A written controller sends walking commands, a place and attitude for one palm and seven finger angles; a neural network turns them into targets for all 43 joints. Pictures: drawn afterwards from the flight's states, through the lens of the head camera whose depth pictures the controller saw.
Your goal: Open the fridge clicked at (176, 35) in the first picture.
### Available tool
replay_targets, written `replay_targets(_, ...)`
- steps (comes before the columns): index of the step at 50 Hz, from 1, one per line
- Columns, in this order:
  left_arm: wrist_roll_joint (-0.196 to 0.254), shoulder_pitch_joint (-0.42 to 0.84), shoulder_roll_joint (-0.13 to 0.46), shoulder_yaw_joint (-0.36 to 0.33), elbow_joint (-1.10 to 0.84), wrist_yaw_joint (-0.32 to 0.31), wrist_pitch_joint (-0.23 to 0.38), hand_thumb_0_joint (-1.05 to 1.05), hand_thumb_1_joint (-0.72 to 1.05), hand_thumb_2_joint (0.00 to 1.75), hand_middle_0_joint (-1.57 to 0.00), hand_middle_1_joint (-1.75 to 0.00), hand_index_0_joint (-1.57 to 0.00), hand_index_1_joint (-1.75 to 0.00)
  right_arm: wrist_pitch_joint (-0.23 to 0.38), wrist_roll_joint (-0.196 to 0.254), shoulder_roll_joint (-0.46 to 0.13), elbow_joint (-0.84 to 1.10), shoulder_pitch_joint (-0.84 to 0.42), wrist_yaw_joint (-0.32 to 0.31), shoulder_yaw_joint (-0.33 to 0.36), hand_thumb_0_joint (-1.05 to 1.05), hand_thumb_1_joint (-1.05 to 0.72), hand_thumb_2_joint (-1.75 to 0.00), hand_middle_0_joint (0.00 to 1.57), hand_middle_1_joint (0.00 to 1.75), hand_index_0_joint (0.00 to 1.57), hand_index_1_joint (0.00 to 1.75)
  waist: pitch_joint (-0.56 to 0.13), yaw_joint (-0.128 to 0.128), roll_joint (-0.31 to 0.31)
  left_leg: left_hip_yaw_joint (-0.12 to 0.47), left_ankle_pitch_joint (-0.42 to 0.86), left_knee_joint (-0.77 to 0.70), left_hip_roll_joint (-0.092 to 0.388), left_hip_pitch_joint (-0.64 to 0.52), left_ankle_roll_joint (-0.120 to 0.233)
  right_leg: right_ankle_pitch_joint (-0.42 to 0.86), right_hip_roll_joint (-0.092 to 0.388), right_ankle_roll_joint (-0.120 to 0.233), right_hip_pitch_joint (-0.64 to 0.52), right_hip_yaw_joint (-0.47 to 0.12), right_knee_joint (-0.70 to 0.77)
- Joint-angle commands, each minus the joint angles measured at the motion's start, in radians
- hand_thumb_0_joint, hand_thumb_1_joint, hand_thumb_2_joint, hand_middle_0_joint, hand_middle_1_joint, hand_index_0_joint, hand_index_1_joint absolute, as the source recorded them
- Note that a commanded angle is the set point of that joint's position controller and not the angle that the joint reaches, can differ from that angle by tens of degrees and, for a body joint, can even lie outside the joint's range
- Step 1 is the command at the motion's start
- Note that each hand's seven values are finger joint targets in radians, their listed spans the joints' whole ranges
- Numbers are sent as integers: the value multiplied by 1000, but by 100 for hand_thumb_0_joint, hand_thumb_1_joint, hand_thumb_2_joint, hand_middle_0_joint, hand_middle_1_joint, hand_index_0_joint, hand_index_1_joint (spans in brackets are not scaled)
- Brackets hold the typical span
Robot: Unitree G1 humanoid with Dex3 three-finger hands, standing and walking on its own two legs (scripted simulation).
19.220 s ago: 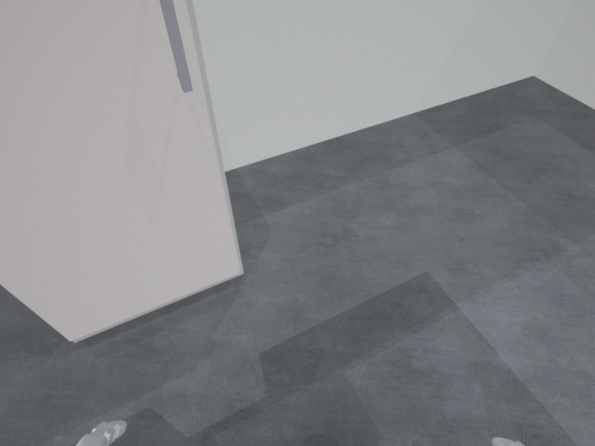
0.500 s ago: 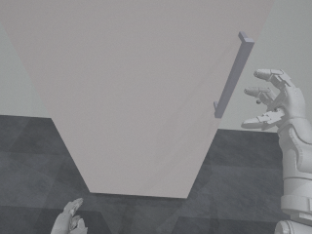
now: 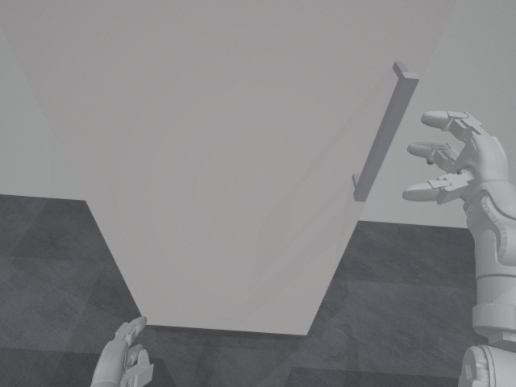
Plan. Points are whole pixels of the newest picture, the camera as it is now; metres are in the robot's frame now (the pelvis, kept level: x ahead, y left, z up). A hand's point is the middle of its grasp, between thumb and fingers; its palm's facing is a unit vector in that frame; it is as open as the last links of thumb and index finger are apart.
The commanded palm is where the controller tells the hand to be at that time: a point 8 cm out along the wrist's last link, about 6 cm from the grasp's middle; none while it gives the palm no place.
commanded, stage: move the hooked fingers beside the handle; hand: right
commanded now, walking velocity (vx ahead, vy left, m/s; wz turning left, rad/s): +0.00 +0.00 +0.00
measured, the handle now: (377, 139) +0.44 -0.14 +0.20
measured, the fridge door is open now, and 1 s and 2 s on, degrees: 0 0 0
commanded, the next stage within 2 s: feel for the door with the fingertips in 0.96 s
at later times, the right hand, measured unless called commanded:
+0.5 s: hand (417, 178) +0.37 -0.19 +0.19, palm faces +0.01 +1.00 -0.01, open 14.0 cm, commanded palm +0.34 -0.25 +0.21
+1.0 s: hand (440, 163) +0.37 -0.21 +0.22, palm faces +0.04 +1.00 -0.01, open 14.0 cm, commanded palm +0.33 -0.25 +0.21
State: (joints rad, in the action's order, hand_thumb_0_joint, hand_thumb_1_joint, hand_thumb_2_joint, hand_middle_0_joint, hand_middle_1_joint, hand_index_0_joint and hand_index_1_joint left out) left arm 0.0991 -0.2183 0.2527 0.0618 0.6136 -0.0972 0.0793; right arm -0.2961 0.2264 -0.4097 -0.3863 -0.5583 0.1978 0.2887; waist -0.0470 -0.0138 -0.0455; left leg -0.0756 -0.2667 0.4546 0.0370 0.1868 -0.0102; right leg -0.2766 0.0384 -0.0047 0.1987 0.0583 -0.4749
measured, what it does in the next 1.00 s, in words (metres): stands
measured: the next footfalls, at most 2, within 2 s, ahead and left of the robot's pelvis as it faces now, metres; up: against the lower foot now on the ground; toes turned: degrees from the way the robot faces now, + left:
none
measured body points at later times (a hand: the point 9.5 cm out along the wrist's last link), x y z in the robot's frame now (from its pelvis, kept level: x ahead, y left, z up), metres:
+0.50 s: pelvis -0.01 +0.00 +0.00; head -0.01 +0.02 +0.45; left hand +0.16 +0.25 -0.09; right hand +0.37 -0.24 +0.19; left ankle -0.02 +0.12 -0.74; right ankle -0.02 -0.12 -0.74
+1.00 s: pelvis +0.00 +0.00 +0.00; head -0.03 +0.02 +0.45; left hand +0.15 +0.25 -0.08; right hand +0.36 -0.26 +0.23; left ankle -0.02 +0.12 -0.74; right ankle -0.02 -0.12 -0.74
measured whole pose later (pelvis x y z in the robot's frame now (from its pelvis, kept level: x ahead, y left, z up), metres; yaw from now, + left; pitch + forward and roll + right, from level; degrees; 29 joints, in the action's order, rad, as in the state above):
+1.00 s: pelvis +0.00 +0.00 +0.00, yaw +0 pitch -1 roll +0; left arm 0.10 -0.23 0.26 0.05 0.63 -0.10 0.09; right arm -0.24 0.25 -0.40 -0.30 -0.50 0.22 0.32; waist -0.05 -0.01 -0.04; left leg -0.07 -0.26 0.45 0.03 0.17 -0.01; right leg -0.27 0.04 -0.01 0.18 0.06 -0.47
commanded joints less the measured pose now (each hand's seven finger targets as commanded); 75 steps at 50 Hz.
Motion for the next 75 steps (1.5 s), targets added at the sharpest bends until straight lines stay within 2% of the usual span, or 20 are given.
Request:
replay_targets(1,2,91,143,-62,-174,-5,32,0,90,90,-20,-30,-20,-30,8,37,-168,173,-251,49,42,0,50,-30,30,120,30,120,-224,12,94,5,348,-26,-13,-36,28,294,-20,39,-84,-50,32)
replay_targets(5,-10,115,125,-59,-192,-7,57,0,90,90,-20,-30,-20,-30,138,57,-253,459,-404,33,113,0,50,-30,30,120,30,120,-360,17,46,18,410,-12,-16,-88,28,377,-21,47,-171,-51,15)
replay_targets(8,-14,108,117,-56,-167,-6,73,0,90,90,-20,-30,-20,-30,185,43,-272,476,-407,5,145,0,50,-30,30,120,30,120,-352,14,-14,18,410,-11,-20,-79,29,400,-20,42,-198,-47,15)
replay_targets(13,5,97,127,-51,-132,-12,62,0,90,90,-20,-30,-20,-30,70,11,-161,247,-338,13,14,0,50,-30,30,120,30,120,-133,-11,-68,13,265,-49,-19,30,32,251,-22,33,-110,-48,51)
replay_targets(16,12,87,142,-57,-135,-16,48,0,90,90,-20,-30,-20,-30,-4,27,-127,141,-301,39,-22,0,50,-30,30,120,30,120,-100,-17,31,9,207,-63,-18,57,26,182,-21,39,-73,-56,52)
replay_targets(19,3,89,149,-63,-144,-18,44,0,90,90,-20,-30,-20,-30,17,43,-187,170,-320,46,32,0,50,-30,30,120,30,120,-189,-7,94,11,238,-52,-15,13,24,212,-22,43,-89,-56,34)
replay_targets(23,-11,116,121,-55,-175,-10,71,0,90,90,-20,-30,-20,-30,153,45,-250,448,-486,7,97,0,50,-30,30,120,30,120,-378,11,6,19,343,-16,-15,-74,31,338,-26,43,-188,-62,22)
replay_targets(25,-19,104,121,-52,-159,-6,74,0,90,90,-20,-30,-20,-30,196,37,-315,461,-463,-16,162,0,50,-30,30,120,30,120,-396,20,-5,23,381,-13,-17,-107,31,378,-22,44,-190,-59,24)
replay_targets(29,-3,92,132,-57,-132,-5,59,0,90,90,-20,-30,-20,-30,121,13,-278,204,-302,-8,139,0,50,-30,30,120,30,120,-212,22,28,22,305,-45,-17,-52,27,275,-15,40,-95,-39,49)
replay_targets(33,12,80,145,-53,-144,-9,36,0,90,90,-20,-30,-20,-30,5,12,-170,67,-260,37,10,0,50,-30,30,120,30,120,-80,-6,15,15,193,-65,-15,47,25,165,-21,36,-33,-46,64)
replay_targets(39,-4,109,134,-61,-179,-13,62,0,90,90,-20,-30,-20,-30,143,64,-263,413,-427,48,100,0,50,-30,30,120,30,120,-326,1,56,24,322,-35,-17,-61,26,299,-19,48,-158,-55,23)
replay_targets(42,-12,102,120,-56,-159,-12,80,0,90,90,-20,-30,-20,-30,213,51,-291,467,-459,19,143,0,50,-30,30,120,30,120,-373,6,-22,21,351,-24,-23,-79,29,350,-21,45,-206,-51,26)
replay_targets(48,4,94,135,-55,-137,-5,64,0,90,90,-20,-30,-20,-30,63,19,-193,185,-240,20,64,0,50,-30,30,120,30,120,-137,14,-40,13,271,-51,-16,-4,33,247,-21,31,-77,-47,64)
replay_targets(49,8,88,144,-61,-139,-3,53,0,90,90,-20,-30,-20,-30,26,20,-196,118,-159,29,79,0,50,-30,30,120,30,120,-119,25,17,9,269,-56,-17,-8,33,241,-18,33,-57,-44,61)
replay_targets(54,5,109,143,-63,-176,-5,45,0,90,90,-20,-30,-20,-30,30,55,-165,271,-266,53,31,0,50,-30,30,120,30,120,-187,1,100,8,263,-50,-18,2,23,235,-17,44,-92,-52,39)
replay_targets(57,-6,127,120,-59,-183,-8,71,0,90,90,-20,-30,-20,-30,136,68,-183,494,-426,23,57,0,50,-30,30,120,30,120,-318,-4,39,16,302,-34,-21,-29,25,294,-22,45,-183,-56,25)
replay_targets(60,-13,117,110,-52,-153,-7,86,0,90,90,-20,-30,-20,-30,194,52,-156,515,-435,-16,32,0,50,-30,30,120,30,120,-318,-8,-25,15,294,-29,-25,-22,29,313,-17,38,-207,-60,30)
replay_targets(65,-4,121,116,-50,-130,-4,64,0,90,90,-20,-30,-20,-30,85,6,-96,318,-326,-56,-17,0,50,-30,30,120,30,120,-172,4,-32,11,224,-50,-18,8,30,229,-19,30,-113,-52,60)
replay_targets(69,-5,128,124,-54,-143,2,42,0,90,90,-20,-30,-20,-30,0,16,-71,269,-254,-64,-18,0,50,-30,30,120,30,120,-187,20,71,4,244,-48,-21,-14,28,241,-16,34,-94,-58,55)
replay_targets(75,-17,144,114,-52,-163,4,34,0,90,90,-20,-30,-20,-30,67,26,-152,406,-349,-90,60,0,50,-30,30,120,30,120,-268,23,112,20,307,-35,-15,-75,21,284,-20,44,-105,-43,47)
